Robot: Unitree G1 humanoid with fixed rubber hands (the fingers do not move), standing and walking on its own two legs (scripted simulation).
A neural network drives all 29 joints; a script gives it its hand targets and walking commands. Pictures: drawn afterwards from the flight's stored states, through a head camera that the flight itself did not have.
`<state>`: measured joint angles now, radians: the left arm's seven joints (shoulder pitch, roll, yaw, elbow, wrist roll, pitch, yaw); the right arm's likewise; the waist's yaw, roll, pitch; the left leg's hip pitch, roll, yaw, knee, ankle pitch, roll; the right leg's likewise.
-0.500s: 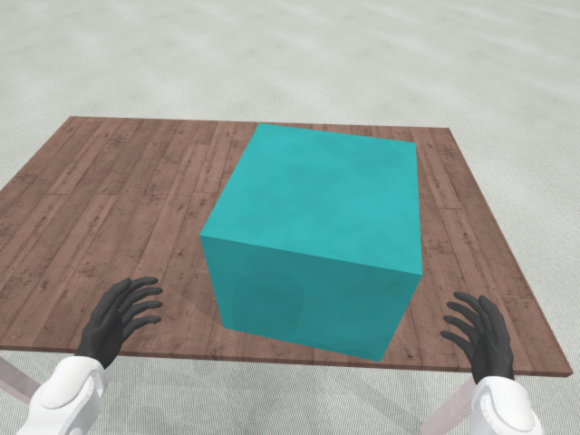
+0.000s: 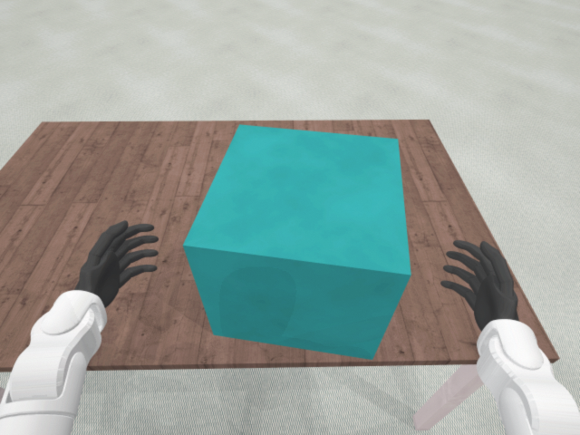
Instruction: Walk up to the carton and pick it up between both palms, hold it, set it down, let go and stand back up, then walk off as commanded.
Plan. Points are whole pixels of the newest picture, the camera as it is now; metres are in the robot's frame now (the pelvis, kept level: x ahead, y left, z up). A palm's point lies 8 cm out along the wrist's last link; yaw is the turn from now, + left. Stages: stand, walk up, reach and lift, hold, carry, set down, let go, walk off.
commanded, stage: reach and lift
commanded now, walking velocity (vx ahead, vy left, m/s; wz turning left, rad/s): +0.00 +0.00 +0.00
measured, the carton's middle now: (304, 238) +0.44 -0.03 +0.00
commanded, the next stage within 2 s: none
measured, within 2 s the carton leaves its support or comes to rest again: neither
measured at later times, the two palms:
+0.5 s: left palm (120, 208) +0.38 +0.23 +0.15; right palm (503, 253) +0.30 -0.26 +0.13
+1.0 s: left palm (131, 162) +0.43 +0.21 +0.18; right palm (496, 196) +0.36 -0.26 +0.17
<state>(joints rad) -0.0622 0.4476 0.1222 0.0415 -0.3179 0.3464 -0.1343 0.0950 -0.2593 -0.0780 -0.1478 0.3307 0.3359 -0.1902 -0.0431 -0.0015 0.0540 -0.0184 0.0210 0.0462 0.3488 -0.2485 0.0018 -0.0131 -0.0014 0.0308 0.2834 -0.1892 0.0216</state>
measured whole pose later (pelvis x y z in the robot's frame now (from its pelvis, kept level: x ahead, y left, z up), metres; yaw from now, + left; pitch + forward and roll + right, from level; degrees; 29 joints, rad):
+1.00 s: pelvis -0.03 +0.00 +0.00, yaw +2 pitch +3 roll -1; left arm -0.97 0.56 -0.09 0.96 -0.39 0.30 -0.10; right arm -0.79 -0.33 -0.08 0.74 0.36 0.29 -0.13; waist -0.16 -0.03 -0.06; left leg -0.27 0.02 0.01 0.42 -0.21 0.00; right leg -0.24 0.00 -0.01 0.33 -0.16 0.02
